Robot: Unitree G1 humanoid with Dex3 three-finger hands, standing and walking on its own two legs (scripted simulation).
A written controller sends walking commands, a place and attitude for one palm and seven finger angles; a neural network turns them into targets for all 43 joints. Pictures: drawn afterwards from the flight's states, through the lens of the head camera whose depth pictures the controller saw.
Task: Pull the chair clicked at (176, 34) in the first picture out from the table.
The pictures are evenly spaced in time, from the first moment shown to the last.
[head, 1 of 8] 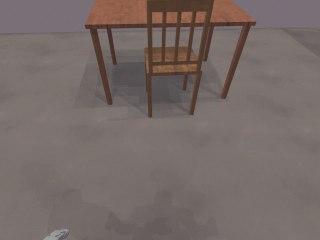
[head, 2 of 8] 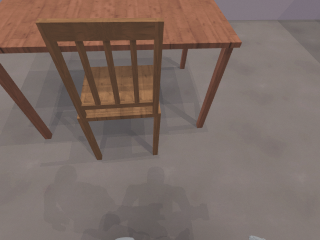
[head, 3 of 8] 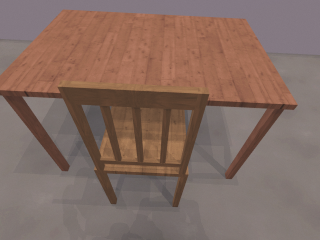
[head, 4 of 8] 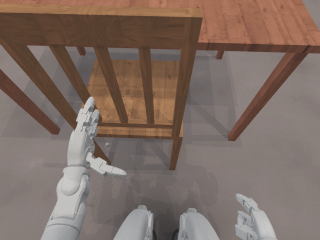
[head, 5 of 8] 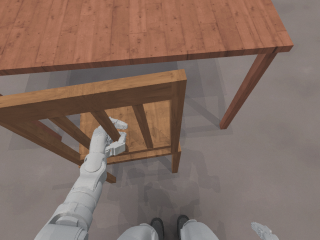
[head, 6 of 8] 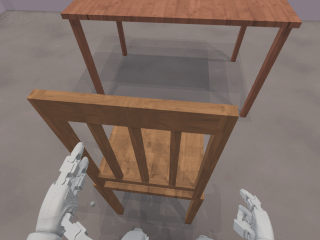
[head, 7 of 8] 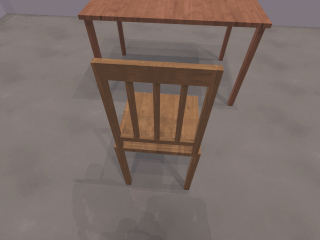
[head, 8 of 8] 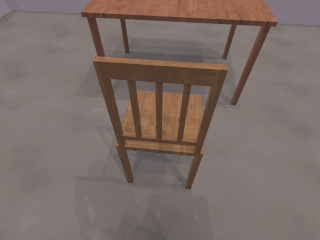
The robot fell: no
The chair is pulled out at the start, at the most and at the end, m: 0.00 0.59 0.59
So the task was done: yes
